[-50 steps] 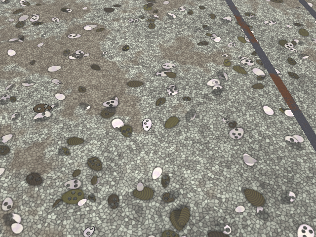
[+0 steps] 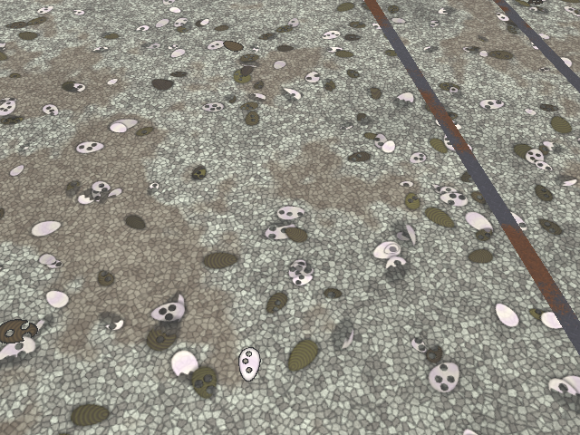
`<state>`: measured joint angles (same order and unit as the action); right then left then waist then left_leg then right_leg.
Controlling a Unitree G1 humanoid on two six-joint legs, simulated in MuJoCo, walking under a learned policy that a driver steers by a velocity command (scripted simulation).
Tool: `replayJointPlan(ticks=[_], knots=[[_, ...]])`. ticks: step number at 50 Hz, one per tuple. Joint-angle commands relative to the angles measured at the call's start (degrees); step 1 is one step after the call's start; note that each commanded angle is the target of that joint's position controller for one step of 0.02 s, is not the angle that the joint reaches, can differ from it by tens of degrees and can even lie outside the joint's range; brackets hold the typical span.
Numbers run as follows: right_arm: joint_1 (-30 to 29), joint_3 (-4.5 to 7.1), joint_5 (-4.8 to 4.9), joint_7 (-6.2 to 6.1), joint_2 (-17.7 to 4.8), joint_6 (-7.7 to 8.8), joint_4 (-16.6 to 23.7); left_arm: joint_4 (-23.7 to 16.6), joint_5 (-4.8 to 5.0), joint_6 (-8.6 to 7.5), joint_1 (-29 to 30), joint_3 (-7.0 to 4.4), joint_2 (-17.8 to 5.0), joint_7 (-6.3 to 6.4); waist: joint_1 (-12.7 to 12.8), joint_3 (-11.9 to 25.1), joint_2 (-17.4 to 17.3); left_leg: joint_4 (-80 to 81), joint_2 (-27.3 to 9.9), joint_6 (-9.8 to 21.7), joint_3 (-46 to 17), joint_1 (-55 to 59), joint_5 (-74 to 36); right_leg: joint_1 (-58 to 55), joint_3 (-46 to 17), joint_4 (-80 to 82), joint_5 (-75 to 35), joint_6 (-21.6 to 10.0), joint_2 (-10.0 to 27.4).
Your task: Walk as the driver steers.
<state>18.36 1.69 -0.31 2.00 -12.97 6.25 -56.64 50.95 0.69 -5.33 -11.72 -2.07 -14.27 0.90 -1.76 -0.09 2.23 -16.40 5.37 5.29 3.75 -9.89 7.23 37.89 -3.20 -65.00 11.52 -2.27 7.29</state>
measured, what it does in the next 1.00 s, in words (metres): walks ahead, turning left: right foot, then left foot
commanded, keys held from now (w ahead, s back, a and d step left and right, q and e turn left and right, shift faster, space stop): w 0.44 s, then w+q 0.56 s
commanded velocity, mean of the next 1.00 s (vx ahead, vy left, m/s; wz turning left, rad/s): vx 0.50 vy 0.00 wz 0.21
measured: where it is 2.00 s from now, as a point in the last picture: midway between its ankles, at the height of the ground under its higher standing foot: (217, 270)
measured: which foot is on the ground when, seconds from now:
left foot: down 0.00-0.32, up 0.34-0.86, down 0.88-1.00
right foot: up 0.00-0.28, down 0.30-0.86, up 0.88-1.00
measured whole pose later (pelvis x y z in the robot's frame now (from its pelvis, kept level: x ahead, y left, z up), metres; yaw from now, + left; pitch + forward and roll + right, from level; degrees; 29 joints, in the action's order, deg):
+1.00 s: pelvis +0.55 +0.00 -0.01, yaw +16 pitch +2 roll +0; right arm 11.4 4.5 0.8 1.9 -15.1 3.9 -45.7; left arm 50.3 0.8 -7.6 -13.2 -2.3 -14.7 0.1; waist -0.3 -2.2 0.4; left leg -29.6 5.6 6.1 0.8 -22.2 9.5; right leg 22.9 -1.4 -71.1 22.5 -0.8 2.2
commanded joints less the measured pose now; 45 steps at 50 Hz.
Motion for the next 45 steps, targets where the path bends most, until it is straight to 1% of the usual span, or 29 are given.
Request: replayJointPlan(ticks=[1,5,8,10,12,13,14,15,16,17,18,19,20,21,22,23,24,26,29,32,36,38,39,40,41,42,43,44,45], knots=[[-2.4,1.22,0.10,-1.13,-7.6,1.01,3.2,-2.4,-0.71,0.21,-1.9,-0.73,-2.6,0.37,2.7,-3.1,-4.3,11.6,-16.0,9.8,-11.8,-6.1,-4.2,1.1,-0.1,8.3,-9.3,1.5,2.4],[2.3,1.50,1.02,-1.96,-9.2,0.25,2.2,-4.8,-0.15,-0.45,7.4,-0.34,-1.6,-0.35,-0.7,-3.1,-4.4,10.6,-15.1,7.2,-9.0,-1.2,-4.9,-1.0,2.2,24.8,-17.6,2.0,-0.3],[5.4,1.67,1.49,-1.99,-9.7,-0.37,0.9,-6.5,0.44,-0.62,12.4,-0.12,-1.9,-1.31,-2.6,-4.2,-5.0,8.7,-16.9,6.9,-9.4,4.1,-3.3,-1.1,2.7,30.5,-16.0,2.0,-1.4],[6.4,1.84,1.53,-2.10,-9.8,-0.96,0.3,-7.7,0.59,-0.98,14.2,-0.18,-2.6,-2.09,-2.7,-4.6,-5.3,6.4,-18.8,6.4,-10.3,8.3,-3.4,-0.7,2.4,33.3,-12.2,0.8,-1.9],[5.8,2.19,1.56,-2.23,-10.5,-1.58,0.2,-7.9,0.59,-1.50,12.6,-0.61,-3.9,-2.65,-1.0,-3.7,-6.1,3.1,-20.1,5.5,-11.1,10.7,-6.7,-4.3,3.0,35.6,-7.6,-0.8,-2.9],[4.5,2.25,1.51,-2.25,-10.8,-1.90,0.5,-7.2,0.52,-1.72,9.1,-1.24,-5.0,-2.71,1.3,-1.8,-6.6,-0.9,-19.5,4.6,-10.3,10.7,-14.1,-9.8,4.4,36.8,-6.1,-1.9,-4.4],[3.7,1.87,1.18,-2.23,-9.9,-2.21,0.8,-4.7,0.43,-1.85,1.0,-2.58,-7.3,-2.50,5.2,2.8,-6.0,-10.5,-16.5,3.3,-7.8,9.3,-23.1,-20.3,5.7,37.9,-5.9,-3.4,-6.3],[3.2,0.80,0.27,-2.21,-7.6,-2.15,2.3,-1.9,-0.04,-1.94,-10.8,-4.12,-11.8,-2.03,9.6,11.6,-1.7,-27.4,-12.9,1.1,-4.3,-0.2,-18.3,-37.7,-2.3,36.6,-7.0,-7.1,0.9],[9.5,-1.25,0.39,-1.67,-0.6,-0.81,2.8,-0.3,-0.60,-1.37,-17.3,-5.55,-17.4,-2.12,7.9,19.1,13.3,-49.7,-2.6,-3.3,-1.1,-24.9,6.7,-59.6,-28.1,41.4,2.1,-15.9,14.2],[8.5,-0.51,1.27,-1.44,-4.3,0.71,2.1,-0.5,-0.66,-1.46,-17.5,-4.00,-12.1,-2.31,8.6,20.9,11.6,-58.0,-3.1,-2.2,-10.4,-31.9,23.9,-60.3,-38.9,47.7,5.6,-16.0,15.6],[3.2,0.81,2.74,-1.22,-9.1,1.45,3.8,-1.4,-0.41,-1.59,-12.0,-2.94,-9.1,-2.29,7.3,12.7,7.9,-60.4,-6.5,-1.0,-10.6,-36.1,19.9,-53.2,-30.4,48.1,4.3,-13.0,14.0],[-0.2,0.92,2.66,-1.51,-9.3,1.48,4.6,-2.8,-0.32,-1.47,-6.1,-2.23,-7.3,-2.36,5.3,8.2,3.6,-58.4,-9.8,-0.8,-8.8,-34.3,14.2,-44.6,-22.3,49.2,-1.2,-11.4,11.8],[-2.0,1.17,1.76,-1.86,-8.5,1.12,4.9,-3.3,-0.54,-1.41,-2.7,-1.72,-5.6,-2.67,3.8,4.8,0.8,-54.9,-11.6,-1.1,-8.1,-32.1,10.4,-37.6,-17.0,51.4,-5.1,-10.7,9.3],[-1.3,1.43,1.36,-2.07,-7.5,0.29,4.8,-3.2,-0.89,-1.55,-1.3,-1.31,-4.4,-2.90,2.0,3.3,1.9,-51.7,-13.2,-1.3,-8.2,-28.5,7.9,-33.0,-12.9,53.4,-7.5,-9.7,7.2],[-0.1,1.36,1.31,-2.11,-6.2,-0.55,4.5,-2.6,-1.00,-1.62,-1.3,-1.21,-3.7,-3.10,1.1,2.7,2.6,-50.2,-13.5,-1.7,-7.8,-26.1,6.4,-30.3,-10.4,54.9,-9.0,-9.7,5.8],[1.1,1.28,1.50,-2.14,-5.0,-1.26,3.9,-1.9,-1.03,-1.80,-2.1,-1.37,-4.1,-3.01,0.5,2.2,2.5,-49.6,-13.4,-2.1,-7.3,-25.6,5.5,-29.2,-7.8,55.8,-11.7,-10.0,5.4],[0.9,1.35,1.62,-2.21,-4.7,-1.76,4.0,-1.2,-1.15,-1.98,-3.1,-1.67,-5.0,-2.76,0.2,1.4,2.2,-48.5,-13.5,-2.5,-7.4,-26.6,3.8,-28.9,-5.6,56.6,-14.2,-10.1,5.3],[-2.6,1.65,1.59,-2.33,-4.9,-2.23,5.2,0.1,-1.51,-2.04,-5.2,-2.10,-6.2,-2.04,0.9,-0.2,1.1,-44.7,-13.5,-3.1,-8.7,-30.9,-0.7,-30.1,-2.7,57.4,-17.5,-10.0,5.7],[-7.2,1.94,1.66,-2.07,-4.5,-2.13,6.9,1.1,-1.66,-1.73,-6.6,-2.11,-6.3,-1.08,2.1,-1.3,1.0,-36.4,-11.7,-3.2,-10.7,-33.6,-8.2,-32.2,1.6,58.2,-17.7,-8.6,5.4],[-12.2,1.75,1.41,-1.32,-3.9,-1.95,8.7,1.4,-1.39,-1.67,-6.9,-2.07,-6.8,-0.40,3.5,-2.9,1.1,-27.6,-10.6,-2.9,-8.1,-31.9,-14.3,-32.9,5.8,59.5,-16.1,-7.2,5.1],[-18.3,1.14,1.35,0.02,-2.7,-1.93,11.9,3.4,-0.89,-0.77,-10.5,-2.29,-7.2,0.15,5.8,-5.5,0.0,-21.7,-10.3,-1.9,-5.5,-34.7,-12.8,-40.7,8.9,57.6,-18.5,-6.6,7.5],[-20.3,1.08,1.46,0.83,-2.7,-1.90,13.8,3.8,-0.58,0.07,-10.9,-2.57,-7.8,0.34,5.9,-6.0,0.1,-20.3,-10.0,-1.0,-3.8,-35.6,-8.4,-44.5,9.9,54.9,-22.5,-6.2,9.0],[-20.6,1.18,1.53,1.27,-2.9,-1.87,14.6,3.6,-0.44,0.50,-10.3,-2.74,-8.3,0.48,5.4,-5.8,0.5,-19.7,-9.4,-0.3,-2.5,-34.6,-5.6,-45.6,10.7,52.9,-27.1,-5.7,9.4],[-19.8,1.49,1.57,1.62,-3.5,-1.87,15.2,3.1,-0.37,0.87,-9.1,-2.94,-9.1,0.66,4.3,-4.7,1.3,-19.3,-8.0,0.6,-0.5,-31.3,-2.6,-45.7,11.8,49.9,-35.8,-5.0,9.3],[-17.9,2.04,1.57,1.80,-4.5,-1.98,15.4,2.6,-0.32,1.22,-8.3,-3.21,-10.1,0.91,2.9,-2.5,2.7,-19.7,-5.9,1.6,1.7,-26.5,0.3,-45.8,12.8,45.6,-46.3,-4.4,9.2],[-13.0,3.01,1.65,1.84,-6.1,-2.11,14.7,2.1,-0.36,1.67,-7.4,-3.41,-10.9,1.19,0.1,0.7,3.8,-19.8,-3.5,2.8,3.4,-19.4,2.4,-44.9,13.7,38.1,-55.2,-3.6,8.7],[-4.2,4.69,1.79,1.55,-9.0,-2.21,12.6,1.4,-0.23,2.03,-6.1,-3.37,-11.1,1.34,-4.7,5.5,2.9,-16.3,-1.1,4.8,3.6,-6.8,-0.2,-40.9,14.9,26.4,-56.1,-2.1,6.5],[5.3,6.81,1.60,0.35,-14.3,-2.63,10.7,-0.1,-0.59,1.55,-6.3,-2.91,-10.5,1.37,-8.4,11.1,-3.0,-13.7,-7.6,8.4,-8.8,11.2,-0.5,-26.8,15.1,8.5,-39.4,0.3,3.6],[5.3,7.38,1.67,-0.13,-19.6,-2.42,11.1,-2.5,-2.35,-0.46,-12.5,0.02,-0.7,-0.18,-1.2,16.7,-17.0,-9.5,-22.5,19.3,-41.0,31.0,3.7,-0.8,9.3,-11.9,18.1,3.6,-9.1]])
Velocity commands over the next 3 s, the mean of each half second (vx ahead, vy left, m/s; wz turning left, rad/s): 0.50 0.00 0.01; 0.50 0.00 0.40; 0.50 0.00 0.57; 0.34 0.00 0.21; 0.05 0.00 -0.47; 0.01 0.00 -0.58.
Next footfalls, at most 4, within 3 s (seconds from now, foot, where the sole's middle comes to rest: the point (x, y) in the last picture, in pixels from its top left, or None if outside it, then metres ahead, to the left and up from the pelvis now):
0.30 right None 0.34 -0.17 -0.78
0.88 left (256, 390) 0.63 0.09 -0.78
1.36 right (286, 277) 0.96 0.01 -0.78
1.84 left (154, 270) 0.99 0.38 -0.78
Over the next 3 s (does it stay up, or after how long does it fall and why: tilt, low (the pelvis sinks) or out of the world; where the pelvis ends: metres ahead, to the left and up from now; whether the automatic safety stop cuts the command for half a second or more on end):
stays up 1.02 0.24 0.00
